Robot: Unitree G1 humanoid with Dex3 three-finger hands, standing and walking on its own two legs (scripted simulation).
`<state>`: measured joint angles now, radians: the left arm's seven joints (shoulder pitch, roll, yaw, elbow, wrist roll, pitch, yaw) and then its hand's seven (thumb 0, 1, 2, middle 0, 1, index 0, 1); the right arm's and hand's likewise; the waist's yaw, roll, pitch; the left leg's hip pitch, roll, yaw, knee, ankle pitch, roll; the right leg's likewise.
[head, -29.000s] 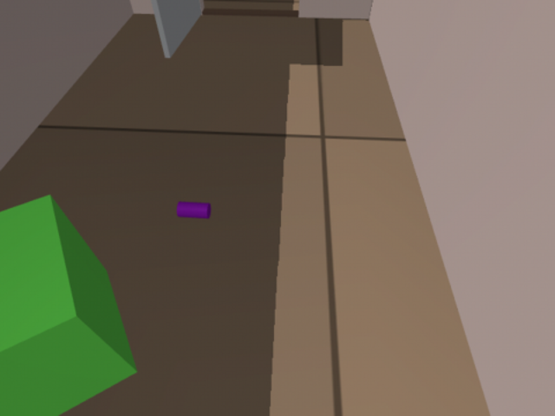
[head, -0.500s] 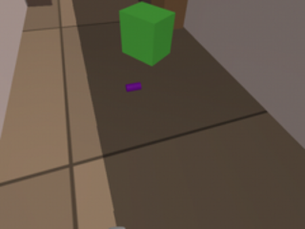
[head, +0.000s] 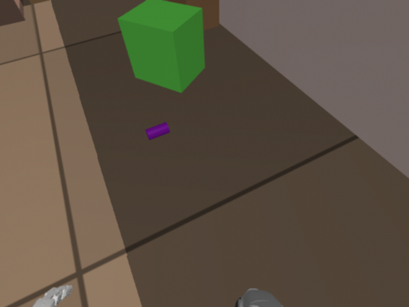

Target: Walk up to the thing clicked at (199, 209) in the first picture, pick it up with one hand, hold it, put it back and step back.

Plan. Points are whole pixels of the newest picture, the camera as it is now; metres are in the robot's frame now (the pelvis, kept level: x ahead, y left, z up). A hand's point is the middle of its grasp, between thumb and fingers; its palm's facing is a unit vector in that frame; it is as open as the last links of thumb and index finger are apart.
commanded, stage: walk up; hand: left
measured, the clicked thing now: (157, 131) +1.20 +0.29 -0.72
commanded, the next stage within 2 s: none
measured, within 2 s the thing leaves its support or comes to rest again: neither
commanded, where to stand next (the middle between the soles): +0.81 -0.01 m, yaw +1 degrees
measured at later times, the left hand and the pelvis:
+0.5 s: hand (83, 255) +0.26 +0.30 -0.15, palm faces -0.04 -0.94 -0.34, open 7.4 cm; pelvis +0.23 +0.02 +0.00, yaw +0 degrees
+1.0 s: hand (120, 157) +0.51 +0.23 -0.09, palm faces -0.01 -0.91 -0.42, open 7.4 cm; pelvis +0.43 -0.04 +0.01, yaw +0 degrees
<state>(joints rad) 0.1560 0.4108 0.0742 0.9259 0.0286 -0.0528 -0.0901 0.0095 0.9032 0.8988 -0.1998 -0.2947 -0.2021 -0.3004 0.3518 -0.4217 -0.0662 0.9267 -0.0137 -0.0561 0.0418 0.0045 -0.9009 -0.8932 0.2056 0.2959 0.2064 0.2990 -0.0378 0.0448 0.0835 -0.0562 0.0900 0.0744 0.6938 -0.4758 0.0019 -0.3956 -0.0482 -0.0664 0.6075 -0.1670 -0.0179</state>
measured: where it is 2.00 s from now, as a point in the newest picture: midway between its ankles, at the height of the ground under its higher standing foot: (209, 190)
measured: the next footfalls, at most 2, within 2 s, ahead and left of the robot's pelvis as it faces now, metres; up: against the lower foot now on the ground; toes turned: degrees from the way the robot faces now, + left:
left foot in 0.38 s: +0.35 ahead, +0.14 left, +0.00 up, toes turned +6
right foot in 0.80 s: +0.52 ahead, -0.15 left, +0.00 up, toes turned -6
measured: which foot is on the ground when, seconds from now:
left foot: up 0.00-0.36, down 0.38-0.84, up 0.86-1.00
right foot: down 0.00-0.40, up 0.42-0.78, down 0.80-1.00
